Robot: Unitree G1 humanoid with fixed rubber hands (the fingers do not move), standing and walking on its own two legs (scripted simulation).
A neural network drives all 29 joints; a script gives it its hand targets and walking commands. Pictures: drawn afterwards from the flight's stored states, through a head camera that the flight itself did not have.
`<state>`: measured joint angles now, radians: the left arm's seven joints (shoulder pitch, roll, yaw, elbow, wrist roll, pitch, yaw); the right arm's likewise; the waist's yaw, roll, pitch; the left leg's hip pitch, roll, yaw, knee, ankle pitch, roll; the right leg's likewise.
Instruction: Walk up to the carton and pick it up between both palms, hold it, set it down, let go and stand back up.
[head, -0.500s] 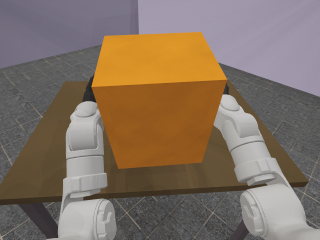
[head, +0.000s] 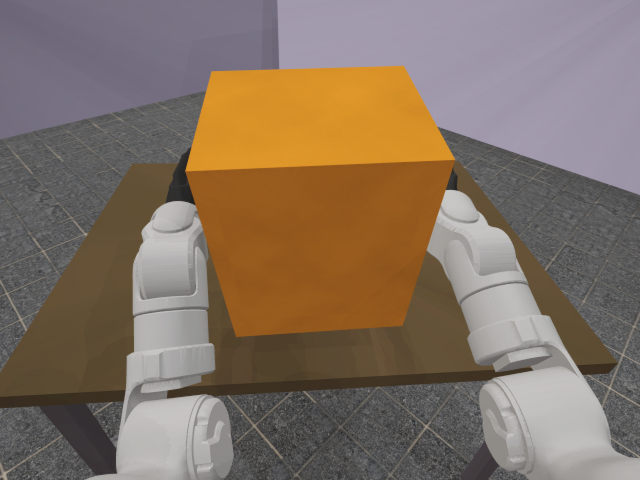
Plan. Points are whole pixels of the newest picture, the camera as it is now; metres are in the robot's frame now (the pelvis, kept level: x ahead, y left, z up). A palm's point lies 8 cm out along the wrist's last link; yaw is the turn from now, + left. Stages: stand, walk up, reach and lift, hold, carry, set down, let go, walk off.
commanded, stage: hold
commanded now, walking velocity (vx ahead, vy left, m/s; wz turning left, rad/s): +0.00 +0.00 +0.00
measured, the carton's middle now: (315, 209) +0.35 +0.01 +0.22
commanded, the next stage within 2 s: none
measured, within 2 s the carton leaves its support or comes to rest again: neither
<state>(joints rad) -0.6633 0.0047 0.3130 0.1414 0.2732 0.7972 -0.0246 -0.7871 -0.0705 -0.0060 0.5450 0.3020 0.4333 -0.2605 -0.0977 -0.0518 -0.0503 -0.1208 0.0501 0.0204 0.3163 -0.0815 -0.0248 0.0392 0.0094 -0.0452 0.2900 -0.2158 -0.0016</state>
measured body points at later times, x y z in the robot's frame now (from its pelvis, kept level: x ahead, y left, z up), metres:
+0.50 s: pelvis +0.00 +0.00 +0.00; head -0.05 +0.03 +0.45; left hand +0.38 +0.16 +0.21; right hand +0.38 -0.14 +0.23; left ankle +0.07 +0.13 -0.75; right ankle -0.03 -0.11 -0.75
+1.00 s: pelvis +0.00 +0.00 +0.00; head -0.06 +0.03 +0.45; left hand +0.38 +0.16 +0.22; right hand +0.38 -0.14 +0.24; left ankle +0.07 +0.13 -0.75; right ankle -0.03 -0.11 -0.75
